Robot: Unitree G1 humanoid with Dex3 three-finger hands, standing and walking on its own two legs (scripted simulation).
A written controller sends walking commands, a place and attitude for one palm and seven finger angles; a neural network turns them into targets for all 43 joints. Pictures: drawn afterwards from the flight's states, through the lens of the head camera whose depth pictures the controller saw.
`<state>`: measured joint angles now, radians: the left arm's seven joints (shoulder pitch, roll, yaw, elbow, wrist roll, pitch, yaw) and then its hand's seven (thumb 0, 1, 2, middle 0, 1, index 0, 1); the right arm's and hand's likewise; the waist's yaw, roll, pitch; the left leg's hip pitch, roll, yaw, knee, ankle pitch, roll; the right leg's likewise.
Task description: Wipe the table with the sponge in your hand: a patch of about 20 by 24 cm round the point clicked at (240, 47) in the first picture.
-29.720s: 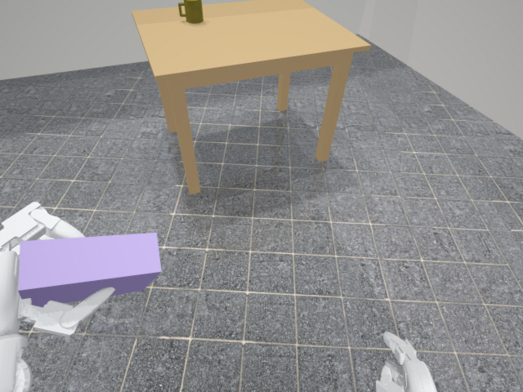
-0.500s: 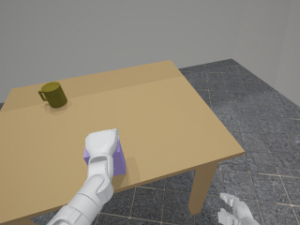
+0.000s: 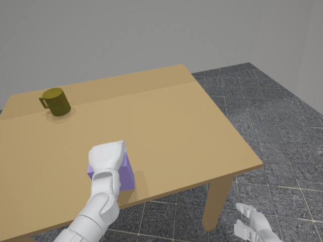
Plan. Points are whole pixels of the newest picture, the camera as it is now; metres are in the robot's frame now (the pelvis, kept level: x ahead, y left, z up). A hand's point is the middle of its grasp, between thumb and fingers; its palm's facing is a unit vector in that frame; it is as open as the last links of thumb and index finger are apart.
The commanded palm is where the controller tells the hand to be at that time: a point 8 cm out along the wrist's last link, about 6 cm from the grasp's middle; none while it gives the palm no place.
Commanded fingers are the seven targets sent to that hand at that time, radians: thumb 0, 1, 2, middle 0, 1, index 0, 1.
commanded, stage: wipe back along the third lane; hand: left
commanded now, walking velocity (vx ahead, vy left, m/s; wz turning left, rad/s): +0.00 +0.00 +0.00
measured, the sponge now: (115, 178) +0.30 +0.18 -0.03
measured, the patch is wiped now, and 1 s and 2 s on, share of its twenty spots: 0.95 0.95 0.95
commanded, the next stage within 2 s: slide back across to the middle lane in 0.36 s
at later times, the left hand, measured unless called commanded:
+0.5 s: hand (113, 169) +0.30 +0.17 +0.03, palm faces +0.00 -0.07 -1.00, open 9.3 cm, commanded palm +0.26 +0.17 +0.06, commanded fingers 0.00 0.10 1.30 -1.20 -1.60 -1.20 -1.60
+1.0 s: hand (96, 177) +0.27 +0.21 +0.03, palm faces -0.01 -0.12 -0.99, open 9.3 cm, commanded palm +0.23 +0.22 +0.08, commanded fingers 0.00 0.10 1.30 -1.20 -1.60 -1.20 -1.60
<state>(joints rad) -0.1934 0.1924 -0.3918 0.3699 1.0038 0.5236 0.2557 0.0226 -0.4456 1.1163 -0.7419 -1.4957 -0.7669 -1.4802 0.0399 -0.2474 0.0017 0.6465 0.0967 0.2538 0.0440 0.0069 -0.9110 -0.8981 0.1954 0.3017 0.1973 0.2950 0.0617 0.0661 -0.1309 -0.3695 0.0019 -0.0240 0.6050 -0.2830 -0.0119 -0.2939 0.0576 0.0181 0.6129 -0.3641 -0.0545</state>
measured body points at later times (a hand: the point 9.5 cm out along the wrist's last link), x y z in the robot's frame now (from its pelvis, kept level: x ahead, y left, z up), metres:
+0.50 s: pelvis -0.01 +0.01 +0.00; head -0.04 -0.02 +0.45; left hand +0.30 +0.17 +0.08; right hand +0.20 -0.21 -0.09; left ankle +0.02 +0.13 -0.73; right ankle -0.03 -0.09 -0.73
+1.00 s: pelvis +0.00 +0.00 +0.00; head -0.04 -0.04 +0.45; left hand +0.27 +0.21 +0.09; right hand +0.22 -0.22 -0.08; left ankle +0.02 +0.13 -0.73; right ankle -0.03 -0.09 -0.73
